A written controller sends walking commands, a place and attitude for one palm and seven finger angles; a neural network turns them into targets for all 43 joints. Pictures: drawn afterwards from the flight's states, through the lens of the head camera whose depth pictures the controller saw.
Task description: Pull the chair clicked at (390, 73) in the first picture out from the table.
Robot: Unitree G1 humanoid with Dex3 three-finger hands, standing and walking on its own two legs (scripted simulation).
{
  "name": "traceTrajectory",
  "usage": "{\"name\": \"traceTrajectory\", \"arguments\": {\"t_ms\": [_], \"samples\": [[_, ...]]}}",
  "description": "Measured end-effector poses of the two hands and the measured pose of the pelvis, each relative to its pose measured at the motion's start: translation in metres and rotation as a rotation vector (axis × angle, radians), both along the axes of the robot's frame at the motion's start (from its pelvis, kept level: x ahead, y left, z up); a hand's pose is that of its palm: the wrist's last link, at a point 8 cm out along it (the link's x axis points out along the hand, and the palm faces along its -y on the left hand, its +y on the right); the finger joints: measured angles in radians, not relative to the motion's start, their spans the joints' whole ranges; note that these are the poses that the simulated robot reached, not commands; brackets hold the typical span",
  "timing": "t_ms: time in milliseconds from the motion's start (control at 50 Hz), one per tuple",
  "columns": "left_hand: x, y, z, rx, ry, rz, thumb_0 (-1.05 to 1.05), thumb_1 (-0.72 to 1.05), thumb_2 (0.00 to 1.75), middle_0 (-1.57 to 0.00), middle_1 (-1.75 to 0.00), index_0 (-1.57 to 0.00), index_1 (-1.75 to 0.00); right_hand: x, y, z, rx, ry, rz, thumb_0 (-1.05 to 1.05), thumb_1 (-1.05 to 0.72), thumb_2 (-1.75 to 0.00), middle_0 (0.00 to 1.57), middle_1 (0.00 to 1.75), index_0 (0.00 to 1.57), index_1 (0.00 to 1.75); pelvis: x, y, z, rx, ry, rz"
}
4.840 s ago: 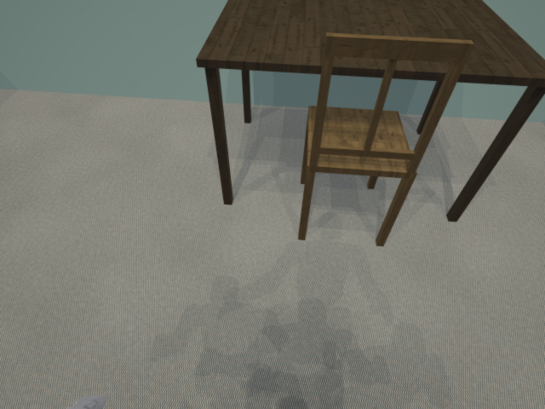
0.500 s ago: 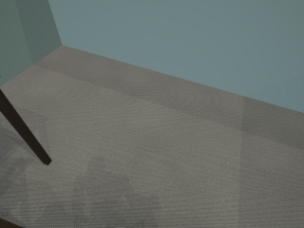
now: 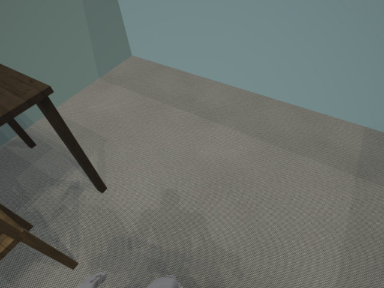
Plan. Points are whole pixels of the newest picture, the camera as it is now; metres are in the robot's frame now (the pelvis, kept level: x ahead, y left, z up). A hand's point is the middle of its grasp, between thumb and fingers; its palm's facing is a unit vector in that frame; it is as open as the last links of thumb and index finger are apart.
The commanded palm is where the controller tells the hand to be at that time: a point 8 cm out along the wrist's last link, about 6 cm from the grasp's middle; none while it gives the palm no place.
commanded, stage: turn to face it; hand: left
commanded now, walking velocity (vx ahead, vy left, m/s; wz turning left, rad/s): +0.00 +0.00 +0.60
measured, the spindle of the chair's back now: out of the picture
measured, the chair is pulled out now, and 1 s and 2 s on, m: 0.00 0.00 0.00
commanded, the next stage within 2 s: take the last steps up to it in 1.56 s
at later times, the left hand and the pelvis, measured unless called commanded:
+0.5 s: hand out of the picture -0.05 +0.27 -0.18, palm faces +0.38 -0.89 -0.27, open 7.4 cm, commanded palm none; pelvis -0.01 +0.04 +0.00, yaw +19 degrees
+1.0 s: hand out of the picture -0.03 +0.21 -0.14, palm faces +0.60 -0.76 -0.27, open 7.4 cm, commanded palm none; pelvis +0.01 +0.00 +0.00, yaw +38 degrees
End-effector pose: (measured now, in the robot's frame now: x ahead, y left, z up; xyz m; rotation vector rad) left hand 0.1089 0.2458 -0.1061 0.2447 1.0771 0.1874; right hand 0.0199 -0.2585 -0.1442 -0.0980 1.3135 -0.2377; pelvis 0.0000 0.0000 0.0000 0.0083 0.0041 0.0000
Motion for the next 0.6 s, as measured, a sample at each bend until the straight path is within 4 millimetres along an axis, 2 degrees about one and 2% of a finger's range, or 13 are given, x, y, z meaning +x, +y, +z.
{"name": "traceTrajectory", "arguments": {"t_ms": [100,200,260,340,400,480,600], "samples": [[-0.032,-0.006,0.002,-0.009,0.033,0.066,0.0,0.9,0.89,-0.2,-0.3,-0.2,-0.3,0.032,-0.008,0.008,0.005,-0.037,0.087,0.01,-0.91,-0.9,0.2,0.3,0.19,0.3,0.0,-0.006,0.006,0.026,-0.02,0.072],[-0.073,-0.003,-0.007,-0.039,0.087,0.153,0.0,0.9,0.89,-0.2,-0.3,-0.21,-0.3,0.074,0.001,0.012,-0.008,-0.053,0.201,0.01,-0.91,-0.9,0.2,0.3,0.19,0.3,-0.002,-0.002,0.006,0.036,-0.019,0.143],[-0.104,0.006,-0.017,-0.058,0.138,0.219,0.0,0.9,0.89,-0.21,-0.3,-0.21,-0.3,0.105,0.016,0.016,-0.024,-0.08,0.284,0.01,-0.91,-0.9,0.2,0.3,0.19,0.3,-0.003,0.006,0.002,0.029,-0.011,0.183],[-0.147,0.028,-0.038,-0.084,0.204,0.322,0.0,0.9,0.89,-0.21,-0.3,-0.21,-0.3,0.149,0.048,0.021,-0.058,-0.153,0.401,0.01,-0.91,-0.9,0.2,0.3,0.19,0.3,-0.003,0.024,-0.009,0.006,0.001,0.244],[-0.172,0.046,-0.049,-0.085,0.256,0.382,0.01,0.9,0.89,-0.2,-0.3,-0.21,-0.3,0.17,0.071,0.027,-0.071,-0.214,0.462,0.01,-0.91,-0.9,0.2,0.3,0.19,0.3,-0.006,0.032,-0.014,0.008,0.0,0.273],[-0.178,0.061,-0.041,-0.074,0.251,0.431,0.01,0.91,0.89,-0.2,-0.3,-0.2,-0.3,0.176,0.088,0.037,-0.078,-0.227,0.506,0.0,-0.91,-0.9,0.2,0.3,0.2,0.3,-0.007,0.037,-0.005,-0.013,-0.003,0.317],[-0.16,0.068,-0.023,-0.05,0.145,0.461,0.01,0.91,0.89,-0.2,-0.3,-0.2,-0.3,0.173,0.1,0.033,-0.038,-0.188,0.546,0.0,-0.9,-0.9,0.2,0.3,0.2,0.3,-0.005,0.036,0.002,-0.02,-0.002,0.385]]}}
